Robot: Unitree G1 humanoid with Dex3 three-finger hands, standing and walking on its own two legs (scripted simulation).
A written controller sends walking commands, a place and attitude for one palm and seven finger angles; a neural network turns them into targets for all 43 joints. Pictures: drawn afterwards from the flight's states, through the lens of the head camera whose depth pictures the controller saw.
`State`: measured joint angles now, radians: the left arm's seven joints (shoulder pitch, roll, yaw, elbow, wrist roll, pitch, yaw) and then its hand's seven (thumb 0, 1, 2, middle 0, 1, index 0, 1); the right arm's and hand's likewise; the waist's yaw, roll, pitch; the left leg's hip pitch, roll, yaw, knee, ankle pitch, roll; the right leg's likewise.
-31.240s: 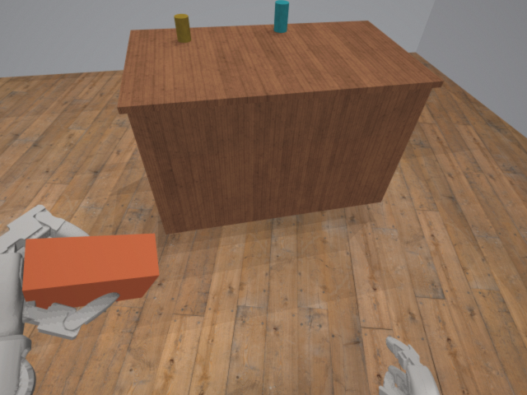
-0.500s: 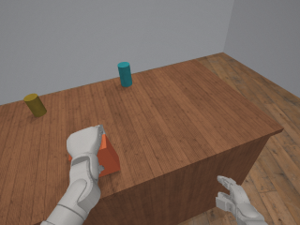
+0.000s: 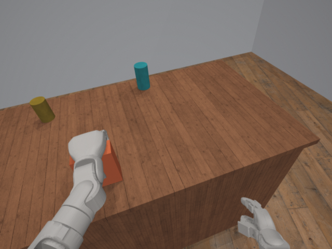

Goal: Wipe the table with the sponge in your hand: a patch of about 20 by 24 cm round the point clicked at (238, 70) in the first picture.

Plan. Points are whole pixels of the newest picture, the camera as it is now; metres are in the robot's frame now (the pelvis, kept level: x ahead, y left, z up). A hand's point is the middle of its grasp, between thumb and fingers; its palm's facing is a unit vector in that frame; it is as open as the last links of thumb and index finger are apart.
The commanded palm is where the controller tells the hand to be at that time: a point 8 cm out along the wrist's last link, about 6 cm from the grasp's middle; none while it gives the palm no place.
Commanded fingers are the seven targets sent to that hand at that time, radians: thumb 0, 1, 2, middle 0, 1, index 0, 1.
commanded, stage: wipe forward along the middle lane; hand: left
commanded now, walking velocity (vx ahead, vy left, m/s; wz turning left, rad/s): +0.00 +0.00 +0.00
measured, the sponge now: (100, 170) +0.31 +0.23 +0.01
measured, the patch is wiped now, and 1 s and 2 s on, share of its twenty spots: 1.00 1.00 1.00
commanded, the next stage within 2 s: slide back across to the first lane in 1.28 s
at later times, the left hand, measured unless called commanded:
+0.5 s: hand (95, 147) +0.35 +0.25 +0.05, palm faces -0.06 -0.04 -1.00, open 9.6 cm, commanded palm +0.33 +0.25 +0.09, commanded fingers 0.00 0.10 1.30 -1.20 -1.60 -1.20 -1.60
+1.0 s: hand (94, 133) +0.41 +0.27 +0.05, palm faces -0.09 -0.01 -1.00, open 9.6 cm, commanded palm +0.39 +0.27 +0.09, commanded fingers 0.00 0.10 1.30 -1.20 -1.60 -1.20 -1.60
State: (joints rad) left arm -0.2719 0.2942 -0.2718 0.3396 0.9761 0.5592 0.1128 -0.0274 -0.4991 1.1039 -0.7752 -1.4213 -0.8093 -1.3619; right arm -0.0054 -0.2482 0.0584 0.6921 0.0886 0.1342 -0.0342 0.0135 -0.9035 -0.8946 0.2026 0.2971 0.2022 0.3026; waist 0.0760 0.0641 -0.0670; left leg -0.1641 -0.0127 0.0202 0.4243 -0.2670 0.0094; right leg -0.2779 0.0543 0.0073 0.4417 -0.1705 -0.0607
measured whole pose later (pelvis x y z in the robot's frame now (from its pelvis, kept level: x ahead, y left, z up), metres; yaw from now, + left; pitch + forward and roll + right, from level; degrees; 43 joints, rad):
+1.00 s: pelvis +0.00 +0.00 -0.01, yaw +1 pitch +9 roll +0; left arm -0.71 0.42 -0.11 0.95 0.99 0.28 0.19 0.01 -0.52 1.12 -0.79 -1.40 -0.82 -1.36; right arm 0.17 -0.28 0.02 0.75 0.09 0.10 -0.07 0.01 -0.90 -0.89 0.20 0.30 0.20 0.30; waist -0.01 0.05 -0.10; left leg -0.39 -0.01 0.00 0.50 -0.27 0.00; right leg -0.48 0.06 -0.01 0.47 -0.15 -0.06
